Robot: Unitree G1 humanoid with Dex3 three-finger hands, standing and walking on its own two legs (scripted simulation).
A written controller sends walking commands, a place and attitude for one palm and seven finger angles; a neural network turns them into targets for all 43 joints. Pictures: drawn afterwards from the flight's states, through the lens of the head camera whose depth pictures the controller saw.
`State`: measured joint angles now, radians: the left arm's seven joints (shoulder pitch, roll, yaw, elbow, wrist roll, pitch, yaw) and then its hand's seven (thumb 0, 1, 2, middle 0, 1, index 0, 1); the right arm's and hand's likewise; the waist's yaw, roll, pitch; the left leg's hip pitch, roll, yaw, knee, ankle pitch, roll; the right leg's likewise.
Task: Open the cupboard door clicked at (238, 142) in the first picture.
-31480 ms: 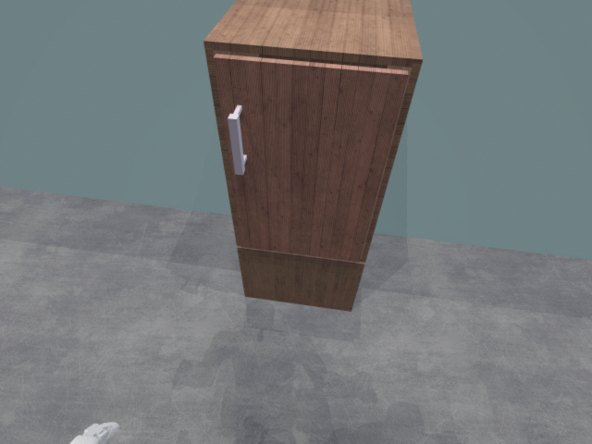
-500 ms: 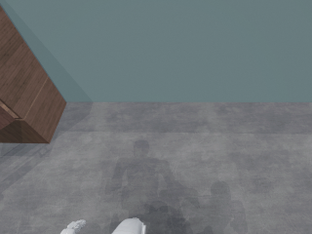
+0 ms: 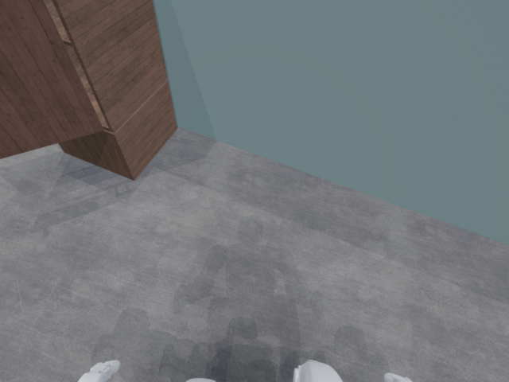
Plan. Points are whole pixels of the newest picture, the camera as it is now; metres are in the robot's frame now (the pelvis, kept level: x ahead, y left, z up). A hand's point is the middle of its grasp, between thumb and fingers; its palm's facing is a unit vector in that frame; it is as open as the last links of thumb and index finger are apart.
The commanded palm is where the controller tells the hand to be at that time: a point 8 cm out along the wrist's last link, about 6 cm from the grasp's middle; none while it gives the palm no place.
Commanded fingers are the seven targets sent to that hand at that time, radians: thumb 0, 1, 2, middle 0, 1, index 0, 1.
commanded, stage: turn to face it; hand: left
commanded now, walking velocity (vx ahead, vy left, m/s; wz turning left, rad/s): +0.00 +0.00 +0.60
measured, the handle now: out of the picture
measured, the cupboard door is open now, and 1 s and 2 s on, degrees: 50 50 50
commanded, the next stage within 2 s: take the last steps up to it in 0.80 s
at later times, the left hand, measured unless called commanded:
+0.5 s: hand out of the picture +0.03 +0.15 -0.16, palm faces +0.31 -0.92 -0.23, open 7.4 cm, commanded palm none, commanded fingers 0.00 0.90 0.90 -0.20 -0.30 -0.20 -0.30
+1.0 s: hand out of the picture +0.01 +0.16 -0.16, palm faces +0.49 -0.83 -0.26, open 7.4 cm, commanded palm none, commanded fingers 0.00 0.90 0.90 -0.20 -0.30 -0.20 -0.30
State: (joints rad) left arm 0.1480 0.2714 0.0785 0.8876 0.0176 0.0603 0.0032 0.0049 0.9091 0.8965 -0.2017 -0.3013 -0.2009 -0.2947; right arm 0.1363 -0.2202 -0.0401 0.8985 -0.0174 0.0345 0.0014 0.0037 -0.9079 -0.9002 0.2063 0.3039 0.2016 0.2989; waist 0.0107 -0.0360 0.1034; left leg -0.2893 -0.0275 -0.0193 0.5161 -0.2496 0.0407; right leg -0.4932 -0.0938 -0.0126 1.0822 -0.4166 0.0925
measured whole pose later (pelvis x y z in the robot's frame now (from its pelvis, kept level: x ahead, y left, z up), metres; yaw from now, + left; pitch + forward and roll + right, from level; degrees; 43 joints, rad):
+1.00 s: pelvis +0.04 -0.06 -0.01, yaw +28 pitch +0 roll +1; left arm 0.20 0.21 0.05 0.93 0.02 0.02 0.00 0.00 0.91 0.90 -0.20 -0.30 -0.20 -0.29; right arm 0.19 -0.20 -0.04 0.96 -0.01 0.05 0.00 0.01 -0.91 -0.90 0.21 0.30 0.20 0.30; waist 0.01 0.01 0.05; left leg -0.34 -0.02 -0.03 0.65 -0.35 0.00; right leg -0.26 -0.04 -0.05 0.57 -0.33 0.02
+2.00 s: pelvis +0.21 +0.20 -0.01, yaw +36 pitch +0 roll +2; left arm 0.06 0.16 0.04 0.94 0.02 0.00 -0.02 0.00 0.91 0.90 -0.20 -0.30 -0.20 -0.29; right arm 0.49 -0.15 -0.01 1.14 -0.03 -0.05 -0.02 0.00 -0.91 -0.90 0.20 0.30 0.20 0.30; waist -0.07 0.00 0.06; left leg 0.04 -0.07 0.16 0.34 -0.38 0.07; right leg -0.43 -0.06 -0.10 0.65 -0.23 -0.04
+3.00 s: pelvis +0.37 +0.35 -0.01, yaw +35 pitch +2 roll +0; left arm 0.13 0.23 0.06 0.95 0.02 0.04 0.02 0.00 0.91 0.90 -0.20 -0.30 -0.20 -0.29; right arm 0.26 -0.20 -0.05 1.05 -0.02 0.03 -0.03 0.00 -0.91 -0.90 0.21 0.30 0.20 0.30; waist -0.04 -0.01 0.06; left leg -0.32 0.07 0.12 0.54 -0.24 -0.01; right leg -0.23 -0.04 -0.03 0.55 -0.30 0.01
